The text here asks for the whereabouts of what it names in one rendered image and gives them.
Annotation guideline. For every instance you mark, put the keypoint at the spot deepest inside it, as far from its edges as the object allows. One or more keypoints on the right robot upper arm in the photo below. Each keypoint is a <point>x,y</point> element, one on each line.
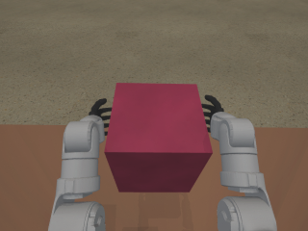
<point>245,213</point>

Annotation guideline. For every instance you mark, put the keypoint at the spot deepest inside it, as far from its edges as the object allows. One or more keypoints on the carton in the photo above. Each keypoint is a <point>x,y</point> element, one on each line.
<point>157,140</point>

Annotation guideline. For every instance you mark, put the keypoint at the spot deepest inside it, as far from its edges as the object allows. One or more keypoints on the left robot upper arm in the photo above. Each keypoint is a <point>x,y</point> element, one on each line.
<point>79,216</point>

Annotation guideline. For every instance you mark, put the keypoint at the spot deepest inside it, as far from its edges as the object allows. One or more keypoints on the left robot forearm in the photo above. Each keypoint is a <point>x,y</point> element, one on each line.
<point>80,153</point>

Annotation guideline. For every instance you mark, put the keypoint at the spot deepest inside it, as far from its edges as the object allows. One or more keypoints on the left robot hand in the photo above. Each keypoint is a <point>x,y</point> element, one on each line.
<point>95,111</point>

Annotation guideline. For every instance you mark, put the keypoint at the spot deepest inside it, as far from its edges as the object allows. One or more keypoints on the right robot forearm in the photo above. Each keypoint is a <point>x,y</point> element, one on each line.
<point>239,161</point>

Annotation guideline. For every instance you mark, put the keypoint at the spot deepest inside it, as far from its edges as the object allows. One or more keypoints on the right robot hand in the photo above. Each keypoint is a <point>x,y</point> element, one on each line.
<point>214,109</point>

